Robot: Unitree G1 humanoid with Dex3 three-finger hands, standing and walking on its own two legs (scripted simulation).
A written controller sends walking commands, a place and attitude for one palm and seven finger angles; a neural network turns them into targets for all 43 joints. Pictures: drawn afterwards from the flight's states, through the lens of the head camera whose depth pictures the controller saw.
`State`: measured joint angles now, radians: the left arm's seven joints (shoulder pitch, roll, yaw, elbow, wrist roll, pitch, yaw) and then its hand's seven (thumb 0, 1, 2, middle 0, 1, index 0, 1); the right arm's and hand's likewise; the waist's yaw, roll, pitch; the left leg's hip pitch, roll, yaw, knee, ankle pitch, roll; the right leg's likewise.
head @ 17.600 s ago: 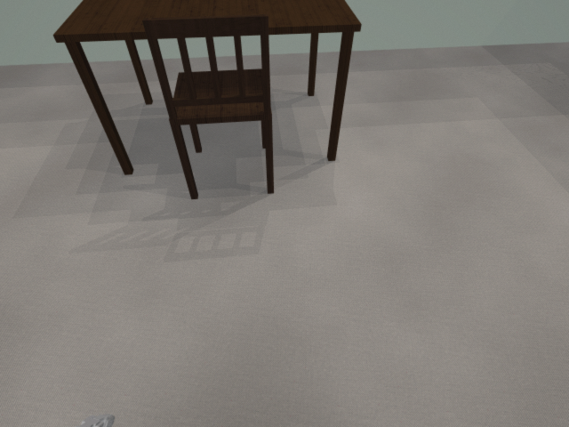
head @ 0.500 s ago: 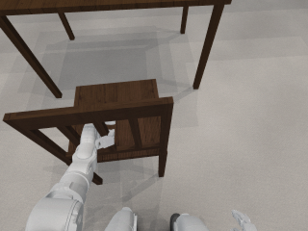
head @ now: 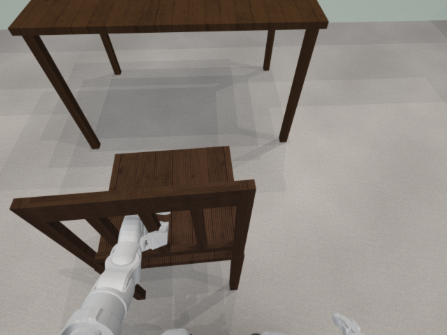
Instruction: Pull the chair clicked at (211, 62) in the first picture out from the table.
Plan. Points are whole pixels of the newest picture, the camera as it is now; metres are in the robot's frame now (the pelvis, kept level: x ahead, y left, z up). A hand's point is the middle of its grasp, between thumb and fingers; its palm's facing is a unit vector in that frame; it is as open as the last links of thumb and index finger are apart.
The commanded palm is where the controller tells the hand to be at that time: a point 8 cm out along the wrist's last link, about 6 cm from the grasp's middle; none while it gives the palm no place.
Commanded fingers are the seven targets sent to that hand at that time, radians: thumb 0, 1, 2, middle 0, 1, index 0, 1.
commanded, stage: stop walking, hand still on the chair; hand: left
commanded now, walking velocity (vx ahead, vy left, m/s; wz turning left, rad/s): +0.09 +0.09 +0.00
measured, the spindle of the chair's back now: (156, 232) +0.33 +0.16 -0.11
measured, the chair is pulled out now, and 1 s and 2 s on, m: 0.60 0.63 0.63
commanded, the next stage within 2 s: open the thumb and straighten the fingers in 0.64 s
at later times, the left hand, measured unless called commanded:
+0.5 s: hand (160, 251) +0.28 +0.14 -0.07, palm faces +0.00 -0.99 -0.14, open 5.5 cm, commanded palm +0.26 +0.19 -0.05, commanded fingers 0.00 0.90 0.90 -0.50 -1.45 -0.50 -1.45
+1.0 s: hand (158, 246) +0.28 +0.14 -0.07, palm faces -0.01 -0.99 -0.11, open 8.4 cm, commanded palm +0.26 +0.19 -0.05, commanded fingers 0.00 -0.55 0.20 -0.40 -1.16 -0.40 -1.16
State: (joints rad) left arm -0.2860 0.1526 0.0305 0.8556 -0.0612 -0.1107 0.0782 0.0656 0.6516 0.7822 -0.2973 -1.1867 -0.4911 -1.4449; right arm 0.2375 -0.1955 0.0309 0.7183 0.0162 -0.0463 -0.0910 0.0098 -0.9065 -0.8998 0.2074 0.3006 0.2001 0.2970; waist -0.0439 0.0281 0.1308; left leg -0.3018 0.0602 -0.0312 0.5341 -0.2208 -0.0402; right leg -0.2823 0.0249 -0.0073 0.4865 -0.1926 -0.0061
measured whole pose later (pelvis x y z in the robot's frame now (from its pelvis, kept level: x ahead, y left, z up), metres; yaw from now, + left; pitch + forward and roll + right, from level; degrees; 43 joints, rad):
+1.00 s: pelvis +0.03 +0.01 -0.02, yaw +1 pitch +6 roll +0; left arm 0.09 0.15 -0.04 0.43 -0.08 -0.02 0.03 0.03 0.19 0.56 -0.40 -1.35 -0.49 -1.44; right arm 0.23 -0.26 -0.01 0.61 0.04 -0.08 -0.04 0.01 -0.91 -0.90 0.20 0.30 0.20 0.30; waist -0.05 0.03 -0.06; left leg -0.46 0.02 -0.03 0.68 -0.33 -0.03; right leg -0.46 -0.02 -0.01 0.69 -0.34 0.01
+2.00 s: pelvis +0.05 +0.02 -0.05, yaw +4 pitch +11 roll -1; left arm 0.55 0.18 -0.10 -0.15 -0.06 0.19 0.02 -0.01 -0.53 0.20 -0.01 0.00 0.00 0.00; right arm 0.26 -0.22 0.01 0.48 0.03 -0.15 -0.10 0.01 -0.91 -0.90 0.21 0.30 0.20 0.30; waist -0.03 0.05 -0.16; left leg -0.68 0.00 -0.08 0.97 -0.49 -0.02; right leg -0.64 -0.04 -0.05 0.94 -0.49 0.02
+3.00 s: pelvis +0.03 +0.01 -0.06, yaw +4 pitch +9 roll -3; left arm 0.78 0.28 0.09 -0.43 -0.21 -0.21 -0.14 -0.01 -0.49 0.22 -0.01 -0.01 -0.06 -0.03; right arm 0.22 -0.16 -0.01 0.52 0.07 -0.16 -0.12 0.02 -0.91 -0.90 0.21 0.30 0.20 0.30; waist 0.03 0.07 -0.15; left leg -0.73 0.02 -0.10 1.07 -0.50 -0.03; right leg -0.67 -0.01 -0.07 1.01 -0.50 0.01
